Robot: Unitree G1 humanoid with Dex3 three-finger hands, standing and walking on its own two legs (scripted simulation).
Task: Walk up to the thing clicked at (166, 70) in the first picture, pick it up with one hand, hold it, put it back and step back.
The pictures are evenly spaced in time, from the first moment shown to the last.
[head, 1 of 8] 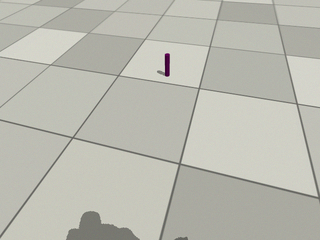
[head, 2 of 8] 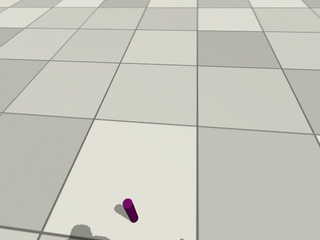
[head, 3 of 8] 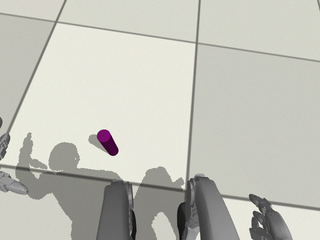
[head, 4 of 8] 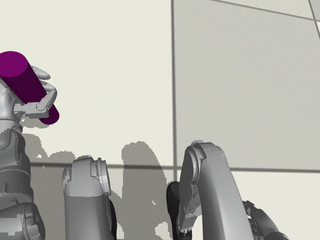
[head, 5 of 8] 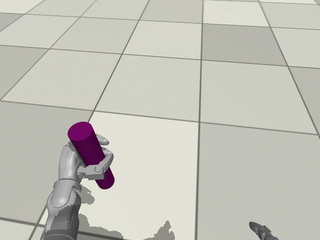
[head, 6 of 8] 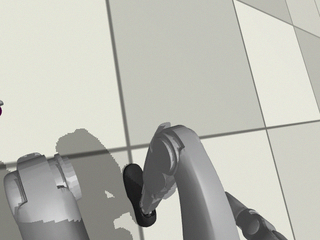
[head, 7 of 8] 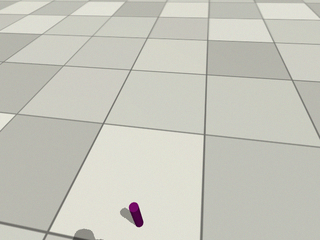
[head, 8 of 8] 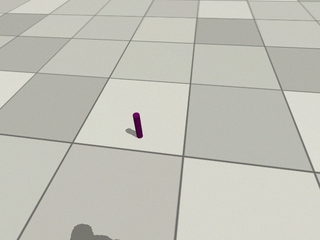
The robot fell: no
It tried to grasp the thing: yes
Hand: left
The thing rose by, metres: 0.65
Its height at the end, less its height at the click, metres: +0.00
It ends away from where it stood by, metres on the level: 0.01
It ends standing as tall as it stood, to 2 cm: yes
